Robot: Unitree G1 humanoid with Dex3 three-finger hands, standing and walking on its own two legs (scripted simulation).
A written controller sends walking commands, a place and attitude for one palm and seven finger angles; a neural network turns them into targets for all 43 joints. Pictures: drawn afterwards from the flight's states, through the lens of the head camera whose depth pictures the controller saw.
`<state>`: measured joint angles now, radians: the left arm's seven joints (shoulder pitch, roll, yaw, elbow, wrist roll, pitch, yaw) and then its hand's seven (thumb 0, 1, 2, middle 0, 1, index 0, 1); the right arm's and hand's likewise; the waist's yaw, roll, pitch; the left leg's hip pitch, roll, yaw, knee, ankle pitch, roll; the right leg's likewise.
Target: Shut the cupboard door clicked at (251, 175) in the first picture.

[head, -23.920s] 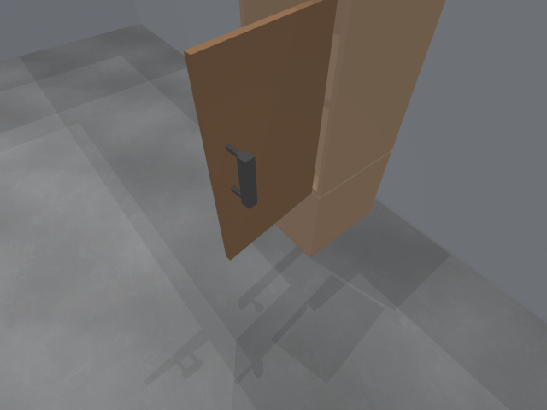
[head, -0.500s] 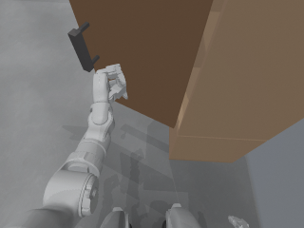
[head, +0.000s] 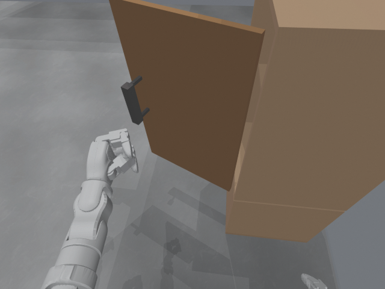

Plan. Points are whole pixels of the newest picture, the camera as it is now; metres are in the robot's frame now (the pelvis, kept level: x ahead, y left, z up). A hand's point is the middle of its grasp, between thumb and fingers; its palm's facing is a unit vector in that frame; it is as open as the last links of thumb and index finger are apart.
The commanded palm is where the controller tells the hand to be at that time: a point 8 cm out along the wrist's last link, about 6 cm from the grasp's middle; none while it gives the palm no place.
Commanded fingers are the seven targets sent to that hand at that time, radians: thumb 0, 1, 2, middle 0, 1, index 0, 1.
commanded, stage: draw the hand back to the body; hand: left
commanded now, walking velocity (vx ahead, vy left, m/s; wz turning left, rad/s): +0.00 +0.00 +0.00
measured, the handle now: (137, 100) +0.62 +0.18 +0.01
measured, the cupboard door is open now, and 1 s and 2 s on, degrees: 66 66 66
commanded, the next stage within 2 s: step back with the hand held close in 1.10 s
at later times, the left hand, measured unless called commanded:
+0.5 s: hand (37, 196) +0.24 +0.24 +0.15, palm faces +0.32 -0.89 -0.32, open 4.4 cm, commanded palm +0.20 +0.29 +0.17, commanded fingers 0.00 0.90 0.90 -0.47 -0.60 -0.47 -0.60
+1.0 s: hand out of the picture +0.19 +0.29 +0.18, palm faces +0.48 -0.78 -0.39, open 7.3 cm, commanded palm +0.14 +0.32 +0.20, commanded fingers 0.00 0.90 0.90 -0.20 -0.30 -0.20 -0.30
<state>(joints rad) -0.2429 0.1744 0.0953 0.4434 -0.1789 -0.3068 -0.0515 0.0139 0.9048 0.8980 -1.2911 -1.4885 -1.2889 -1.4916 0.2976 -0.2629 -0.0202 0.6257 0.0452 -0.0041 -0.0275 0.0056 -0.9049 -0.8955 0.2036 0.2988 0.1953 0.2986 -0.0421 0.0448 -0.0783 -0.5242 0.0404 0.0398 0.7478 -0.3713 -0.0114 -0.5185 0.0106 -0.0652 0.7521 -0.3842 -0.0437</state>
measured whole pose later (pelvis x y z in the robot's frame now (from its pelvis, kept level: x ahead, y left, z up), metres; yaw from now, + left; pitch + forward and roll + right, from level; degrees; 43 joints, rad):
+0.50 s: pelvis +0.01 +0.02 +0.03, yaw +1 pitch -4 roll +0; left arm 0.27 0.29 0.15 -0.19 -0.06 -0.01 0.09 0.01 0.90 0.90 -0.74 -0.88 -0.74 -0.89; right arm 0.15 -0.20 0.06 0.58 0.01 0.00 -0.08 0.01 -0.90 -0.90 0.21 0.30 0.20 0.30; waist 0.06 0.07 0.01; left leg -0.10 0.00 0.04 0.40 -0.24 0.01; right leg -0.08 -0.01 -0.07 0.40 -0.26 -0.01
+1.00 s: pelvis +0.01 +0.02 +0.03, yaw +1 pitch -4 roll +0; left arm 0.45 0.33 0.32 -0.35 -0.06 -0.06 0.12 0.01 0.90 0.90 -0.22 -0.32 -0.22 -0.32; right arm 0.20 -0.23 0.01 0.65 0.01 -0.08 -0.08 0.01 -0.90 -0.90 0.20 0.30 0.20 0.30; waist 0.06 0.07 0.02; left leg -0.09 0.00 0.04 0.41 -0.24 0.01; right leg -0.08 -0.01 -0.07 0.40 -0.25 -0.01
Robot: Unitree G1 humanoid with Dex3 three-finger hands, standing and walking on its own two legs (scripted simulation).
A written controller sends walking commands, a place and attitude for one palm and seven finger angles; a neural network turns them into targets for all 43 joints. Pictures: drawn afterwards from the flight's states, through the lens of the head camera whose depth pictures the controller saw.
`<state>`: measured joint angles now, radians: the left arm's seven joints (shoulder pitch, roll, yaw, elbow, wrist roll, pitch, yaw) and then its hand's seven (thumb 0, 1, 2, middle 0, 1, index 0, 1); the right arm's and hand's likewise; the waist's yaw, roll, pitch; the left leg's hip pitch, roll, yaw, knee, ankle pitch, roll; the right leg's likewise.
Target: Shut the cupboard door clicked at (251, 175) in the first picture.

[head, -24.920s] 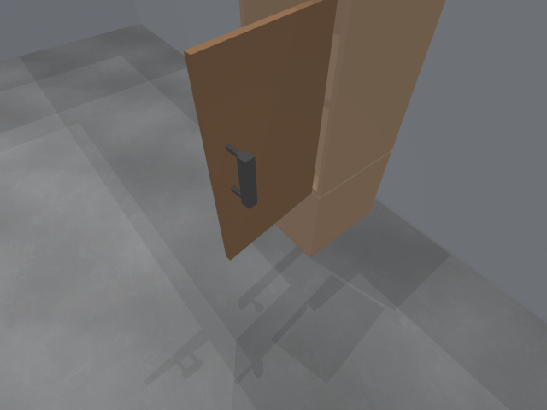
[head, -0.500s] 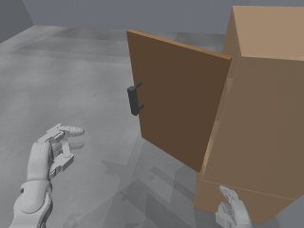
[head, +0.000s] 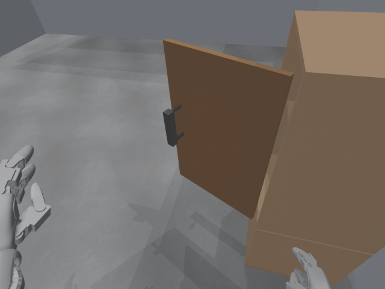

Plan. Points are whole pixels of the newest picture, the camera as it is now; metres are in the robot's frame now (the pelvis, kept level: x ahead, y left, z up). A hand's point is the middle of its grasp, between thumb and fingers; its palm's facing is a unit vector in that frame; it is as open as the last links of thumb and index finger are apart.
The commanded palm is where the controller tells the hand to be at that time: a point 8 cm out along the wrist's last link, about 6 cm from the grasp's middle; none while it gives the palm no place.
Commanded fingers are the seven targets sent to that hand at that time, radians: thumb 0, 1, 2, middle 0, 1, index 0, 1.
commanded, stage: draw the hand back to the body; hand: left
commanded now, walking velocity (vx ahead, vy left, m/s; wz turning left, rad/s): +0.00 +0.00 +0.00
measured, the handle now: (175, 125) +0.62 +0.15 -0.02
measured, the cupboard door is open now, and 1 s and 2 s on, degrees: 66 66 66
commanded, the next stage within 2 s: step back with the hand held close in 0.10 s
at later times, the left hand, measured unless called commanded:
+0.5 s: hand (41, 208) +0.19 +0.28 +0.15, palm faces +0.39 -0.78 -0.50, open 7.4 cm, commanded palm +0.13 +0.31 +0.17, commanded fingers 0.00 0.90 0.90 -0.20 -0.30 -0.20 -0.30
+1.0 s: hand out of the picture +0.12 +0.29 +0.15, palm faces +0.46 -0.76 -0.45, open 7.4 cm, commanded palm +0.06 +0.32 +0.17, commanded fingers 0.00 0.90 0.90 -0.20 -0.30 -0.20 -0.30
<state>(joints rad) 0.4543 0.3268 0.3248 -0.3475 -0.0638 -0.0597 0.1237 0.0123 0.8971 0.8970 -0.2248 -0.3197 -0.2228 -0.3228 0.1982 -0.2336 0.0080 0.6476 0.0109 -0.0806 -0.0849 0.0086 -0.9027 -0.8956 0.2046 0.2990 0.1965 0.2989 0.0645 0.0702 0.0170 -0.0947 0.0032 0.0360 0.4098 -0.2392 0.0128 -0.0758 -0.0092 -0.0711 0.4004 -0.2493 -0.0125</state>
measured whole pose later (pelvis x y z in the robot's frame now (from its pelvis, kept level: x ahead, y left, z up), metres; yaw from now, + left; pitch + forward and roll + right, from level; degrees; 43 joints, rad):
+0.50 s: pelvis -0.01 +0.01 +0.00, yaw +0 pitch +1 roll -1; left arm 0.55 0.40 0.38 -0.42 -0.07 -0.12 0.13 0.01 0.89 0.90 -0.21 -0.30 -0.21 -0.30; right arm 0.18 -0.25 -0.02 0.58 0.02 0.03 -0.10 0.01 -0.90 -0.90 0.21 0.30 0.20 0.30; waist 0.01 0.07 0.00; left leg -0.26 0.00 0.04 0.50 -0.25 0.03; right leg -0.24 -0.02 -0.06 0.47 -0.25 0.01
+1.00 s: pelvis -0.08 +0.02 -0.02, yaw +1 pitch +1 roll -2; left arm 0.55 0.40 0.42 -0.48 -0.04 -0.19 0.17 0.01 0.89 0.90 -0.21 -0.30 -0.21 -0.30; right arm 0.23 -0.23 0.00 0.58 0.01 -0.02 -0.10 0.01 -0.90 -0.90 0.21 0.30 0.20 0.30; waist 0.00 0.02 -0.01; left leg -0.42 0.01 0.03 0.62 -0.22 0.05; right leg -0.36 -0.01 -0.07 0.54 -0.20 0.01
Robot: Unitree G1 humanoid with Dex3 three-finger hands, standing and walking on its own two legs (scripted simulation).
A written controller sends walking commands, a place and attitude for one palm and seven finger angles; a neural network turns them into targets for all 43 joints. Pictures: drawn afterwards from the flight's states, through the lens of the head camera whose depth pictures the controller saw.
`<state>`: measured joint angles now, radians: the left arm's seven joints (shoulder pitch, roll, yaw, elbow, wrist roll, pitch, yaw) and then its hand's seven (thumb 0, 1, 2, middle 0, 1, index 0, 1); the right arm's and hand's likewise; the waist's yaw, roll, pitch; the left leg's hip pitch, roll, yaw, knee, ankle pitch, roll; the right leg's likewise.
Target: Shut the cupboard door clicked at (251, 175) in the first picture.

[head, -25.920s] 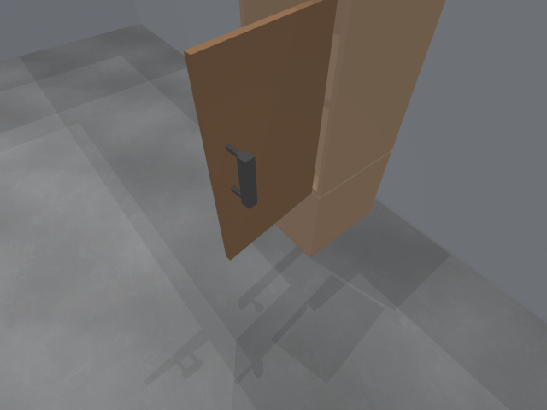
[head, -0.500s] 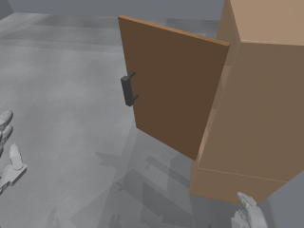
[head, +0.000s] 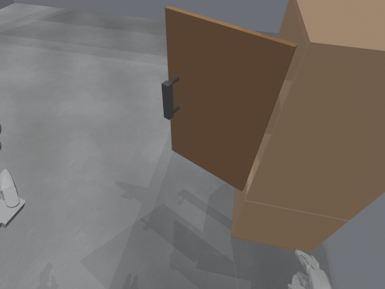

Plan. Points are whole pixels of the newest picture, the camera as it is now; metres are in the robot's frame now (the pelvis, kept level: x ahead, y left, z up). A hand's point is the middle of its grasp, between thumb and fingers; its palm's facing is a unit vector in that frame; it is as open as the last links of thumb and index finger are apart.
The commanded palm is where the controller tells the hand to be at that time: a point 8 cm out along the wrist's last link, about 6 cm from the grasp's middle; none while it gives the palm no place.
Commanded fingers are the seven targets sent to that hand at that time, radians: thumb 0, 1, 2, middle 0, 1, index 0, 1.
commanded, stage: step back with the hand held close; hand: left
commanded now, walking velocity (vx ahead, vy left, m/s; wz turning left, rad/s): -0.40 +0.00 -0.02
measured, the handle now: (172, 98) +0.70 +0.11 -0.01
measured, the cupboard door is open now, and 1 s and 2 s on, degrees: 66 66 66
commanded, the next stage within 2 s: stop stepping back and stand still in 0.66 s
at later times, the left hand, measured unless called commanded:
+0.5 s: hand out of the picture +0.13 +0.29 +0.18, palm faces +0.48 -0.73 -0.48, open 7.4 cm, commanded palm +0.06 +0.32 +0.19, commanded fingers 0.00 0.90 0.90 -0.20 -0.30 -0.20 -0.30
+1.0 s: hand out of the picture +0.07 +0.30 +0.17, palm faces +0.48 -0.80 -0.36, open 7.4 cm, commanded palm +0.01 +0.32 +0.19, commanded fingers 0.00 0.90 0.90 -0.20 -0.30 -0.20 -0.30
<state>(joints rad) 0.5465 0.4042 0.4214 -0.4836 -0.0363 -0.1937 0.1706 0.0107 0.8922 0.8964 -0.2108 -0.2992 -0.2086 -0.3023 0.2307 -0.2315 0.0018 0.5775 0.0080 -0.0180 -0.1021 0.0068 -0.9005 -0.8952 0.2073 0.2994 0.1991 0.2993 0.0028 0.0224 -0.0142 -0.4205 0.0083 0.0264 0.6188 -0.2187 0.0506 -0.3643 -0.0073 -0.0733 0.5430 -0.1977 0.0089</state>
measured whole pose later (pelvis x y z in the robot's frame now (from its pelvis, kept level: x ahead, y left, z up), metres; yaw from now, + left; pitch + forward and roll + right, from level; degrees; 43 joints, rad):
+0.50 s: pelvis -0.05 +0.01 +0.00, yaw +4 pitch +2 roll -5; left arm 0.54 0.48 0.48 -0.54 -0.03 -0.24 0.17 0.01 0.89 0.90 -0.21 -0.30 -0.21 -0.30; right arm 0.21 -0.19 -0.03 0.62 0.00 -0.06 -0.09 0.01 -0.90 -0.90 0.21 0.30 0.20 0.30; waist -0.03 0.03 -0.01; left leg -0.51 0.05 -0.01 0.61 -0.13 0.05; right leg -0.39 0.09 0.01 0.81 -0.37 0.02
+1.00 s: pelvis -0.14 +0.02 +0.00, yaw -1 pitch -1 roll -3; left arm 0.50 0.44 0.45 -0.41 -0.06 -0.19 0.18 0.01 0.89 0.90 -0.21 -0.30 -0.21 -0.30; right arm 0.30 -0.25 -0.02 0.67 0.01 -0.07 -0.13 0.01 -0.90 -0.90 0.20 0.30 0.20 0.30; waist -0.03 -0.01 -0.09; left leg -0.43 0.00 -0.01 0.56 -0.12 0.04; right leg -0.15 0.04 0.05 0.55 -0.42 0.01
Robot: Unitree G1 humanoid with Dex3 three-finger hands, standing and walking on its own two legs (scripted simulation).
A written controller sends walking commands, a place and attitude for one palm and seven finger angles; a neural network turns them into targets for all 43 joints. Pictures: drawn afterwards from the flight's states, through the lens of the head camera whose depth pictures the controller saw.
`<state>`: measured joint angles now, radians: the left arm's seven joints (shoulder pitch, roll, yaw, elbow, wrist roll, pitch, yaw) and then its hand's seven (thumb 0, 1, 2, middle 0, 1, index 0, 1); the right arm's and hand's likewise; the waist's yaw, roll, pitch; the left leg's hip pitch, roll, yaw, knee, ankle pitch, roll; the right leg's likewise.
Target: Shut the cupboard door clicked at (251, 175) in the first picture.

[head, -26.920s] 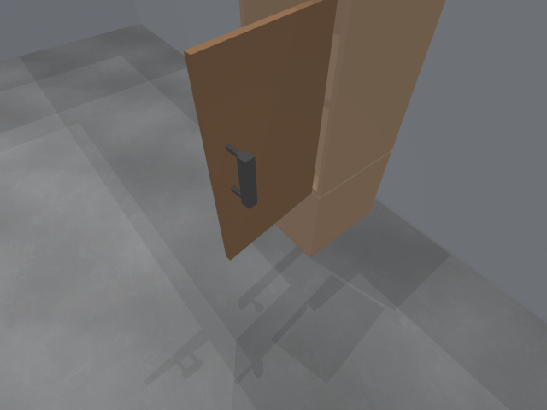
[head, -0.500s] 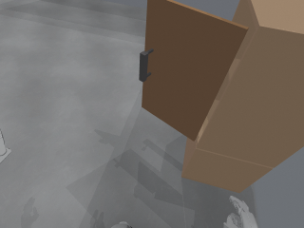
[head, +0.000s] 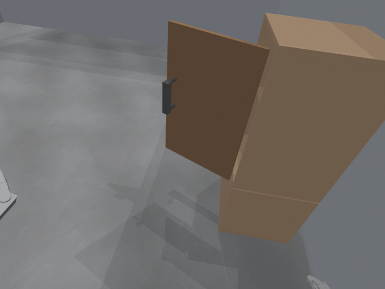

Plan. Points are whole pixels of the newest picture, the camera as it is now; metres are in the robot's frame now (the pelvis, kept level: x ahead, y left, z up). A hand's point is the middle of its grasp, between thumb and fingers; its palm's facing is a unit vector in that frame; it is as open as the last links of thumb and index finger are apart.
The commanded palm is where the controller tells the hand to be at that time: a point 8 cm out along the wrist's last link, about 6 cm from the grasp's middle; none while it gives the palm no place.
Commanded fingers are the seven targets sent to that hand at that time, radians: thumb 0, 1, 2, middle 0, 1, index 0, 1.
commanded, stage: stop stepping back and stand still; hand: left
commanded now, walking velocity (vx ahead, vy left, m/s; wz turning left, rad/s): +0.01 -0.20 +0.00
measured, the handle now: (170, 95) +0.83 +0.11 -0.01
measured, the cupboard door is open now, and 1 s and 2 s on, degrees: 66 66 66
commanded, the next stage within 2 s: let the arm hang, fingers relaxed in 1.10 s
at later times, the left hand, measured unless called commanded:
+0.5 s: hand out of the picture +0.16 +0.29 +0.17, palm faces +0.44 -0.83 -0.34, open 7.4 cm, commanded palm +0.09 +0.32 +0.19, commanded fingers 0.00 0.90 0.90 -0.20 -0.30 -0.20 -0.30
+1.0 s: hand (23, 208) +0.18 +0.26 +0.17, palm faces +0.38 -0.81 -0.45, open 7.4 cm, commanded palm +0.12 +0.31 +0.19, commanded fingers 0.00 0.90 0.90 -0.20 -0.30 -0.20 -0.30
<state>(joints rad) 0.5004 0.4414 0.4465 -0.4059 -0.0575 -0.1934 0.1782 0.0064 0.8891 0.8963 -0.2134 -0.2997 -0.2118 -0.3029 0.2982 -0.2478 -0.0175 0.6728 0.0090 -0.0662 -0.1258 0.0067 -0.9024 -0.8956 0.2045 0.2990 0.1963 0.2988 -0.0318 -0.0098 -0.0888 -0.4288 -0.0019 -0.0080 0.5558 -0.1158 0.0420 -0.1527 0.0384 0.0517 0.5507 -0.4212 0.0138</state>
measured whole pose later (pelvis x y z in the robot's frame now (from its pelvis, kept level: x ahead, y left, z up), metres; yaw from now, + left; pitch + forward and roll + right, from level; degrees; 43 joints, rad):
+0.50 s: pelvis -0.07 +0.03 +0.01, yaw -3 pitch -2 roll -1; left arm 0.46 0.38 0.41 -0.42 -0.04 -0.11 0.18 0.01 0.90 0.90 -0.20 -0.30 -0.20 -0.30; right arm 0.27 -0.16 0.03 0.67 -0.02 -0.09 -0.07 0.01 -0.90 -0.90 0.21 0.30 0.20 0.30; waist -0.04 -0.03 -0.03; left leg -0.32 0.01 0.02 0.52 -0.17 0.03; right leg -0.32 0.06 -0.03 0.81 -0.44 -0.02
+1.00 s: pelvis -0.04 +0.01 +0.01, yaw -3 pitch +1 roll +0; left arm 0.54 0.42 0.40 -0.48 -0.05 -0.18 0.17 0.01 0.89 0.90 -0.21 -0.30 -0.21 -0.30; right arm 0.22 -0.20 0.01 0.62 0.01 -0.07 -0.08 0.01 -0.90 -0.90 0.20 0.30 0.20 0.30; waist -0.02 -0.01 -0.01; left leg -0.32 0.03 0.03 0.53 -0.22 0.00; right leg -0.17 0.05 -0.08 0.48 -0.32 -0.06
